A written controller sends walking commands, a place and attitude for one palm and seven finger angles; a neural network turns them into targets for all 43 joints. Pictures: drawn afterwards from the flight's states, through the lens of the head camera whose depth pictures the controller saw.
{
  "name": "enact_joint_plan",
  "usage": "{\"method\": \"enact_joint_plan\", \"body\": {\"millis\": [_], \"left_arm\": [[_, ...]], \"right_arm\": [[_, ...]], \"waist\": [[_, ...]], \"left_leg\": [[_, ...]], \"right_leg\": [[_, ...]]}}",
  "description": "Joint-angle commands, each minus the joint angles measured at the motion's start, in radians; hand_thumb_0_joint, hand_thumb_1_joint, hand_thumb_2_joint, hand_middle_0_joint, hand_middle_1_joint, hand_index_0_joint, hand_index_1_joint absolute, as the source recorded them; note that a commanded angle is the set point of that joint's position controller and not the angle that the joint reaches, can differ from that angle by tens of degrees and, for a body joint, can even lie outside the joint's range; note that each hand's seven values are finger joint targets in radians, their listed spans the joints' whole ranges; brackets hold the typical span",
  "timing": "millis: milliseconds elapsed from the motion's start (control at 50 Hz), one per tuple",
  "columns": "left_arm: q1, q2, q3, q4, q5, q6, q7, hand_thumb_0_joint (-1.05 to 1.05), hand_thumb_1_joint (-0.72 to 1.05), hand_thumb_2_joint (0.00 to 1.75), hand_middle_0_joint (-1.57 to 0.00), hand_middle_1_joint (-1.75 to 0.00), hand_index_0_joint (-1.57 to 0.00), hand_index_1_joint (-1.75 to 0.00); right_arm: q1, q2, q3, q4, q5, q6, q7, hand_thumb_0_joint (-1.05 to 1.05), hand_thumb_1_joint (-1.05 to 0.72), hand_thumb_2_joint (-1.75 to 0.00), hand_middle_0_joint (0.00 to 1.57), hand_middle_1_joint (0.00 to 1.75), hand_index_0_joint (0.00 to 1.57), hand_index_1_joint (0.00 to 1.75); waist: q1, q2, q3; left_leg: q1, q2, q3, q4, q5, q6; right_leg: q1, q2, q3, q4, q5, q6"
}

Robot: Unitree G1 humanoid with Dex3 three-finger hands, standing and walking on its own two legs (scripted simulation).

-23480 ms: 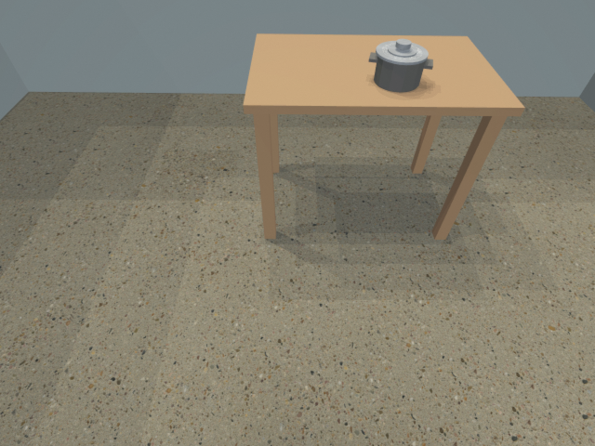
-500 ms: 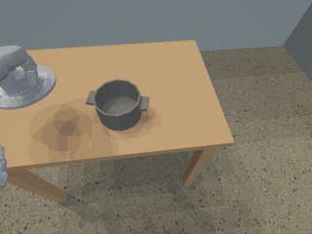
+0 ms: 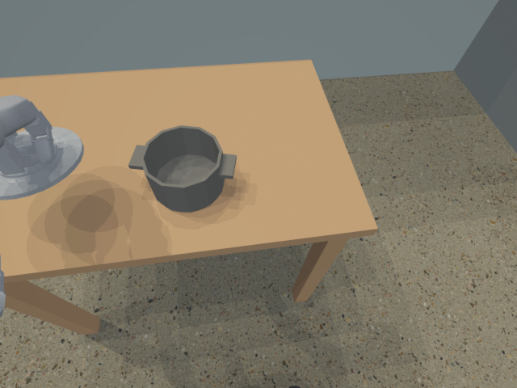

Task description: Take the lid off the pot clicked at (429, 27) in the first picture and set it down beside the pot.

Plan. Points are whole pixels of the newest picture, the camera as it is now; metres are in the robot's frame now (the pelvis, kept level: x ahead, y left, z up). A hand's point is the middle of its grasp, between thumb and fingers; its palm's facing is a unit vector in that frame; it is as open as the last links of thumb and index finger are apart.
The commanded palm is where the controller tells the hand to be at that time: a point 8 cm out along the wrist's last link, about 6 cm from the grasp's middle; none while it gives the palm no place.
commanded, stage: lower the lid onto the table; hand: left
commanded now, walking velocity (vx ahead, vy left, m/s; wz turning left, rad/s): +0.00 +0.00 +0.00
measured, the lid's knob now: (19, 147) +0.46 +0.37 +0.08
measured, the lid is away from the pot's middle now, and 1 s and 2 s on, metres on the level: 0.24 0.24 0.25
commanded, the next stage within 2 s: open the fingers wide in 1.92 s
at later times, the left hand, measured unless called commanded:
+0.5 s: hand (25, 161) +0.45 +0.36 +0.06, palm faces -0.47 -0.11 -0.88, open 4.2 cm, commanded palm +0.48 +0.36 +0.13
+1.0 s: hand (34, 172) +0.44 +0.36 +0.04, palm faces -0.48 -0.11 -0.87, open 4.2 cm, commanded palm +0.48 +0.36 +0.10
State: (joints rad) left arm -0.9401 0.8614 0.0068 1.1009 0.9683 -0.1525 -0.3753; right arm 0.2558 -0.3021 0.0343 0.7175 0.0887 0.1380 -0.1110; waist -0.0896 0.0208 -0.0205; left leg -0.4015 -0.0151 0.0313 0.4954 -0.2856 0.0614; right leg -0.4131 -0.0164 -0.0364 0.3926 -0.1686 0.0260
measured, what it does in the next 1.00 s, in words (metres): stands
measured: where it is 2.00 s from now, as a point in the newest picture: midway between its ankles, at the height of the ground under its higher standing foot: outside the picture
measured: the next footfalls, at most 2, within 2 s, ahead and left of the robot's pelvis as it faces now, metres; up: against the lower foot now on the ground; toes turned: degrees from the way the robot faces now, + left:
none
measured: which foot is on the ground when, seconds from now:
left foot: down 0.00-1.00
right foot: down 0.00-1.00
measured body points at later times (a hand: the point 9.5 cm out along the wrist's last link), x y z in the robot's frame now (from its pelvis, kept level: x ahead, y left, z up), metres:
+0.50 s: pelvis +0.01 +0.01 -0.01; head +0.11 +0.03 +0.43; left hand +0.47 +0.36 +0.11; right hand +0.02 -0.27 -0.13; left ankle -0.03 +0.08 -0.74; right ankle +0.00 -0.14 -0.74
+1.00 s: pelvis +0.01 +0.01 -0.01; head +0.12 +0.03 +0.43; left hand +0.47 +0.36 +0.09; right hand +0.02 -0.28 -0.13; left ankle -0.03 +0.08 -0.74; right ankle +0.00 -0.14 -0.74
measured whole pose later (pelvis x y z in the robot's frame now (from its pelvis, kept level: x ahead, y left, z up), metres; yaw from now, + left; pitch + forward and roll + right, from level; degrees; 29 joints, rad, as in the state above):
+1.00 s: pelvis +0.01 +0.01 -0.01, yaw +0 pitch +16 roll -3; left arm -0.88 0.86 0.06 1.12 1.00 -0.22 -0.30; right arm 0.31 -0.29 0.01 0.72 0.06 0.17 -0.10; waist -0.11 0.02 -0.05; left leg -0.54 -0.01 0.03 0.60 -0.34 0.07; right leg -0.55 -0.02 -0.04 0.48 -0.21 0.03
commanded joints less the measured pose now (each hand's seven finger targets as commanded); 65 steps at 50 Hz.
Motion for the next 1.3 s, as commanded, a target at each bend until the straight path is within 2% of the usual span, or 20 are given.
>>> {"method": "enact_joint_plan", "body": {"millis": [0, 120, 160, 240, 300, 320, 380, 460, 480, 520, 540, 580, 640, 820, 940, 980, 1100, 1140, 1200, 1280], "left_arm": [[-0.541, 0.428, 0.114, -0.271, -0.002, -0.015, 0.065, 0.00, 0.60, 1.10, -0.66, -1.06, -1.05, -1.18], [-0.490, 0.455, 0.155, -0.238, 0.001, -0.028, 0.071, 0.00, 0.60, 1.10, -0.66, -1.06, -1.05, -1.18], [-0.463, 0.407, 0.116, -0.181, -0.004, -0.022, 0.064, 0.00, 0.60, 1.10, -0.66, -1.06, -1.05, -1.18], [-0.491, 0.421, 0.131, -0.240, 0.001, -0.035, 0.066, 0.00, 0.60, 1.10, -0.66, -1.06, -1.05, -1.18], [-0.486, 0.420, 0.142, -0.251, -0.005, -0.048, 0.068, 0.00, 0.60, 1.10, -0.66, -1.06, -1.05, -1.18], [-0.490, 0.423, 0.147, -0.257, -0.003, -0.047, 0.073, 0.00, 0.60, 1.10, -0.66, -1.06, -1.05, -1.18], [-0.478, 0.384, 0.110, -0.194, -0.001, -0.040, 0.077, 0.00, 0.60, 1.10, -0.66, -1.06, -1.05, -1.18], [-0.512, 0.428, 0.139, -0.232, 0.013, -0.049, 0.093, 0.00, 0.60, 1.10, -0.66, -1.06, -1.05, -1.18], [-0.515, 0.469, 0.174, -0.250, 0.019, -0.053, 0.102, 0.00, 0.60, 1.10, -0.66, -1.06, -1.05, -1.18], [-0.491, 0.448, 0.173, -0.244, 0.019, -0.059, 0.109, 0.00, 0.60, 1.10, -0.66, -1.06, -1.05, -1.18], [-0.442, 0.422, 0.157, -0.171, 0.018, -0.053, 0.109, 0.00, 0.60, 1.10, -0.66, -1.06, -1.05, -1.18], [-0.440, 0.434, 0.159, -0.159, 0.015, -0.046, 0.109, 0.00, 0.60, 1.10, -0.66, -1.06, -1.05, -1.18], [-0.451, 0.414, 0.142, -0.188, 0.029, -0.048, 0.110, 0.00, 0.60, 1.10, -0.66, -1.06, -1.05, -1.18], [-0.443, 0.416, 0.164, -0.240, 0.013, -0.071, 0.117, 0.00, 0.60, 1.10, -0.66, -1.06, -1.05, -1.18], [-0.408, 0.378, 0.140, -0.198, 0.013, -0.070, 0.129, 0.00, 0.60, 1.10, -0.66, -1.06, -1.05, -1.18], [-0.404, 0.403, 0.149, -0.171, 0.016, -0.068, 0.134, 0.00, 0.60, 1.10, -0.66, -1.06, -1.05, -1.18], [-0.417, 0.422, 0.163, -0.197, 0.029, -0.084, 0.152, 0.00, 0.60, 1.10, -0.66, -1.06, -1.05, -1.18], [-0.393, 0.403, 0.134, -0.108, 0.019, -0.071, 0.154, 0.00, 0.60, 1.10, -0.66, -1.06, -1.05, -1.18], [-0.447, 0.436, 0.149, -0.197, 0.034, -0.081, 0.158, 0.00, 0.60, 1.10, -0.66, -1.06, -1.05, -1.18], [-0.408, 0.493, 0.179, -0.130, 0.031, -0.080, 0.164, 0.00, 0.60, 1.10, -0.66, -1.06, -1.05, -1.18]], "right_arm": [[0.092, -0.182, -0.059, -0.059, 0.001, -0.030, -0.027, 0.00, -0.90, -0.90, 0.20, 0.30, 0.20, 0.30], [0.121, -0.185, -0.067, -0.050, -0.006, -0.022, -0.024, 0.00, -0.90, -0.90, 0.20, 0.30, 0.20, 0.30], [0.125, -0.186, -0.067, -0.044, -0.004, -0.017, -0.020, 0.00, -0.90, -0.90, 0.20, 0.30, 0.20, 0.30], [0.143, -0.187, -0.076, -0.040, -0.009, -0.007, -0.015, 0.00, -0.90, -0.90, 0.20, 0.30, 0.20, 0.30], [0.151, -0.186, -0.079, -0.040, -0.012, -0.003, -0.015, 0.00, -0.90, -0.90, 0.20, 0.30, 0.20, 0.30], [0.154, -0.186, -0.081, -0.040, -0.014, 0.002, -0.013, 0.00, -0.90, -0.90, 0.20, 0.30, 0.20, 0.30], [0.159, -0.186, -0.076, -0.033, -0.012, 0.002, -0.013, 0.00, -0.90, -0.90, 0.20, 0.30, 0.20, 0.30], [0.171, -0.186, -0.077, -0.035, -0.017, -0.002, -0.017, 0.00, -0.90, -0.90, 0.20, 0.30, 0.20, 0.30], [0.173, -0.186, -0.078, -0.038, -0.019, -0.002, -0.017, 0.00, -0.90, -0.90, 0.20, 0.30, 0.20, 0.30], [0.179, -0.181, -0.081, -0.037, -0.023, -0.003, -0.016, 0.00, -0.90, -0.90, 0.20, 0.30, 0.20, 0.30], [0.175, -0.178, -0.077, -0.038, -0.022, -0.003, -0.015, 0.00, -0.90, -0.90, 0.20, 0.30, 0.20, 0.30], [0.174, -0.184, -0.074, -0.040, -0.019, 0.001, -0.013, 0.00, -0.90, -0.90, 0.20, 0.30, 0.20, 0.30], [0.178, -0.180, -0.079, -0.042, -0.021, 0.005, -0.008, 0.00, -0.90, -0.90, 0.20, 0.30, 0.20, 0.30], [0.191, -0.183, -0.089, -0.032, -0.029, 0.017, -0.009, 0.00, -0.90, -0.90, 0.20, 0.30, 0.20, 0.30], [0.187, -0.179, -0.086, -0.030, -0.027, 0.021, -0.007, 0.00, -0.90, -0.90, 0.20, 0.30, 0.20, 0.30], [0.191, -0.185, -0.080, -0.029, -0.025, 0.020, -0.010, 0.00, -0.90, -0.90, 0.20, 0.30, 0.20, 0.30], [0.204, -0.181, -0.079, -0.034, -0.028, 0.012, -0.018, 0.00, -0.90, -0.90, 0.20, 0.30, 0.20, 0.30], [0.203, -0.187, -0.069, -0.031, -0.022, 0.014, -0.021, 0.00, -0.90, -0.90, 0.20, 0.30, 0.20, 0.30], [0.209, -0.187, -0.070, -0.038, -0.022, 0.010, -0.023, 0.00, -0.90, -0.90, 0.20, 0.30, 0.20, 0.30], [0.213, -0.193, -0.059, -0.043, -0.021, 0.012, -0.031, 0.00, -0.90, -0.90, 0.20, 0.30, 0.20, 0.30]], "waist": [[-0.003, 0.181, -0.482], [-0.003, 0.187, -0.504], [-0.012, 0.153, -0.441], [-0.011, 0.207, -0.497], [-0.012, 0.193, -0.513], [-0.013, 0.198, -0.527], [-0.023, 0.168, -0.457], [-0.021, 0.186, -0.517], [-0.012, 0.219, -0.548], [-0.015, 0.228, -0.559], [-0.018, 0.202, -0.507], [-0.015, 0.160, -0.491], [-0.014, 0.220, -0.511], [-0.019, 0.217, -0.551], [-0.024, 0.198, -0.500], [-0.027, 0.159, -0.481], [-0.029, 0.219, -0.538], [-0.047, 0.128, -0.457], [-0.034, 0.217, -0.536], [-0.039, 0.157, -0.514]], "left_leg": [[0.268, 0.017, -0.048, 0.000, 0.524, 0.018], [0.294, 0.022, -0.062, 0.038, 0.642, 0.006], [0.252, 0.023, -0.053, 0.038, 0.585, 0.008], [0.310, 0.028, -0.068, 0.055, 0.675, -0.007], [0.331, 0.035, -0.076, 0.061, 0.736, -0.013], [0.340, 0.034, -0.081, 0.064, 0.733, -0.017], [0.280, 0.032, -0.070, 0.060, 0.644, -0.013], [0.297, 0.034, -0.071, 0.069, 0.663, -0.015], [0.312, 0.030, -0.076, 0.072, 0.697, -0.020], [0.354, 0.037, -0.088, 0.087, 0.792, -0.031], [0.307, 0.034, -0.077, 0.091, 0.745, -0.026], [0.256, 0.029, -0.066, 0.085, 0.684, -0.015], [0.299, 0.032, -0.078, 0.095, 0.749, -0.031], [0.329, 0.039, -0.083, 0.117, 0.796, -0.030], [0.274, 0.033, -0.072, 0.121, 0.714, -0.024], [0.214, 0.028, -0.060, 0.121, 0.626, -0.012], [0.249, 0.030, -0.068, 0.144, 0.681, -0.021], [0.145, 0.025, -0.050, 0.149, 0.537, -0.002], [0.182, 0.024, -0.054, 0.153, 0.561, -0.006], [0.082, 0.012, -0.035, 0.175, 0.455, 0.009]], "right_leg": [[0.151, 0.026, -0.010, 0.027, 0.274, -0.065], [0.114, 0.034, -0.019, 0.045, 0.292, -0.059], [0.081, 0.035, -0.022, 0.039, 0.260, -0.057], [0.051, 0.040, -0.024, 0.053, 0.266, -0.061], [0.037, 0.043, -0.028, 0.056, 0.273, -0.061], [0.033, 0.045, -0.028, 0.059, 0.260, -0.060], [0.003, 0.047, -0.031, 0.057, 0.222, -0.061], [0.017, 0.045, -0.026, 0.068, 0.243, -0.062], [0.033, 0.045, -0.023, 0.072, 0.256, -0.065], [0.003, 0.049, -0.029, 0.078, 0.270, -0.063], [-0.008, 0.049, -0.029, 0.077, 0.253, -0.061], [0.017, 0.046, -0.025, 0.078, 0.265, -0.060], [-0.016, 0.049, -0.031, 0.087, 0.259, -0.065], [-0.038, 0.052, -0.030, 0.098, 0.266, -0.062], [-0.057, 0.053, -0.031, 0.103, 0.239, -0.064], [-0.042, 0.051, -0.028, 0.110, 0.229, -0.063], [-0.071, 0.051, -0.029, 0.135, 0.233, -0.067], [-0.082, 0.052, -0.028, 0.142, 0.192, -0.058], [-0.069, 0.048, -0.022, 0.156, 0.208, -0.067], [-0.049, 0.050, -0.015, 0.174, 0.201, -0.060]]}}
